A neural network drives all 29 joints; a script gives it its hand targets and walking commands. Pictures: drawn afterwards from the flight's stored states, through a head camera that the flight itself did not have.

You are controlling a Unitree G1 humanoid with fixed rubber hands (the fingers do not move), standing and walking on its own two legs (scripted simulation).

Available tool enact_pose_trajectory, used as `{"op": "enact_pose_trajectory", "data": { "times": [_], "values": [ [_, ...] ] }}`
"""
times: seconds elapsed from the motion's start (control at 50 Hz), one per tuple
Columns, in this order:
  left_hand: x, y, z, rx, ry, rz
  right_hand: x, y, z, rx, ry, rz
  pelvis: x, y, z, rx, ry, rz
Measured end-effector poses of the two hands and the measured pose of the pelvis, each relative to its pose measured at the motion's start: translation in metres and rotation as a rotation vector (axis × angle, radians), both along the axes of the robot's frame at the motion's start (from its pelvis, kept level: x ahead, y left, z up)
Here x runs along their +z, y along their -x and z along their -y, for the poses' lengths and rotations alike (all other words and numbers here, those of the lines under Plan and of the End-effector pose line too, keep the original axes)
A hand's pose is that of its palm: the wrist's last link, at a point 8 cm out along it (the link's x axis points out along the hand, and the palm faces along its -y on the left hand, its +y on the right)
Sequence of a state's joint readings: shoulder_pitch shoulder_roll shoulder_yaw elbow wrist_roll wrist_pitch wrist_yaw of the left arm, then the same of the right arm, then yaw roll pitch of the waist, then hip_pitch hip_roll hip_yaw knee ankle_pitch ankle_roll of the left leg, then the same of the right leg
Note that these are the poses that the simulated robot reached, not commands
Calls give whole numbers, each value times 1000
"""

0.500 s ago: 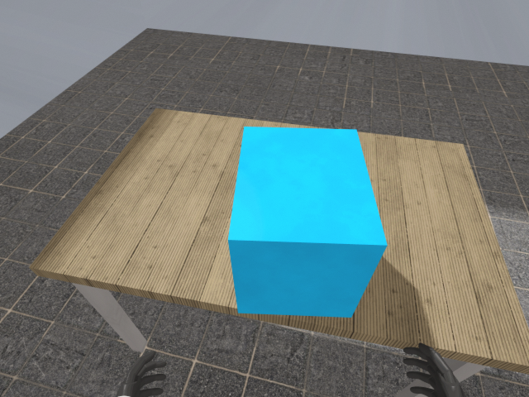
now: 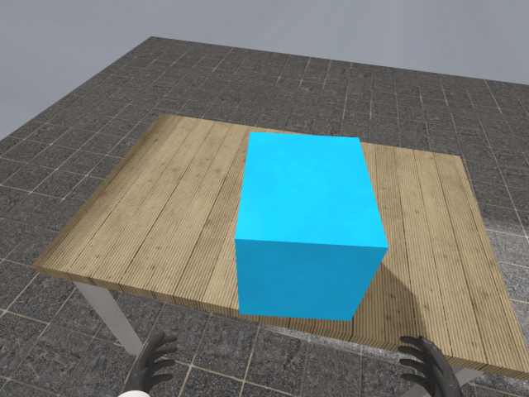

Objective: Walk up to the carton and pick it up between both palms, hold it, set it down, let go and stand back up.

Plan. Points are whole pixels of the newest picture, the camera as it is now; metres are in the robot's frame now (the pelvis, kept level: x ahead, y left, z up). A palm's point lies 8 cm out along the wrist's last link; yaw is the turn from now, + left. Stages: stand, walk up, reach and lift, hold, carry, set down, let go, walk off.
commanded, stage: reach and lift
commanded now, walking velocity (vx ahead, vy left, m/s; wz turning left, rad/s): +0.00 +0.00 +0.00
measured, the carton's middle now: (299, 225) +0.46 -0.04 -0.03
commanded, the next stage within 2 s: none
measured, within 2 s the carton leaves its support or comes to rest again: neither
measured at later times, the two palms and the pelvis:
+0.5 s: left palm (156, 354) +0.20 +0.19 -0.04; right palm (439, 360) +0.21 -0.24 -0.04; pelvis +0.02 -0.01 +0.00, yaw +1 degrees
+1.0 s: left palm (170, 296) +0.27 +0.18 -0.01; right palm (431, 304) +0.28 -0.24 +0.00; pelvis +0.02 -0.01 +0.00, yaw +0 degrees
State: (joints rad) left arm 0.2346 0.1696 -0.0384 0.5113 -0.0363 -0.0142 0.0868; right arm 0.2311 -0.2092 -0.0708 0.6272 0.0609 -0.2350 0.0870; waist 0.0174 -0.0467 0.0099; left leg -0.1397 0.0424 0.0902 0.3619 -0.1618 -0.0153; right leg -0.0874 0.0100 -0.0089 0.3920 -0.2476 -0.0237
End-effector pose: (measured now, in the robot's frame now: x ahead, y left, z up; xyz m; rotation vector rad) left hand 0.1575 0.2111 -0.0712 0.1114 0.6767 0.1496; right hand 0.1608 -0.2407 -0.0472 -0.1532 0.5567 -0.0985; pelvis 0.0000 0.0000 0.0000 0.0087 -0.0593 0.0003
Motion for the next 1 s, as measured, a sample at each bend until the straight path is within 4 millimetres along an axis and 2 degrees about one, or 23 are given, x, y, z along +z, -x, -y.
{"op": "enact_pose_trajectory", "data": {
  "times": [0.08, 0.22, 0.4, 0.56, 0.78, 1.0],
  "values": [
    [3, -8, 8, -8, 12, 46, 4, -14, -4, 8, -25, 25, 0, -2, 1, 4, 0, -7],
    [13, -25, 14, -18, 5, 126, -2, -29, -10, -16, -72, 60, 0, -12, 1, 6, 1, -20],
    [23, -38, 15, -32, 4, 236, 1, -39, 0, -24, -74, 163, -1, -25, 5, 10, 0, -18],
    [29, -46, 23, -35, 21, 329, 9, -54, 3, 4, -83, 238, -3, -24, 10, 16, -3, -23],
    [39, -77, 29, -41, 32, 415, 16, -81, -2, 18, -99, 297, -6, -20, 14, 21, -7, -45],
    [65, -117, 29, -42, 43, 440, 47, -119, 0, 15, -97, 332, -2, -25, 11, 3, -6, -57]
  ]
}}
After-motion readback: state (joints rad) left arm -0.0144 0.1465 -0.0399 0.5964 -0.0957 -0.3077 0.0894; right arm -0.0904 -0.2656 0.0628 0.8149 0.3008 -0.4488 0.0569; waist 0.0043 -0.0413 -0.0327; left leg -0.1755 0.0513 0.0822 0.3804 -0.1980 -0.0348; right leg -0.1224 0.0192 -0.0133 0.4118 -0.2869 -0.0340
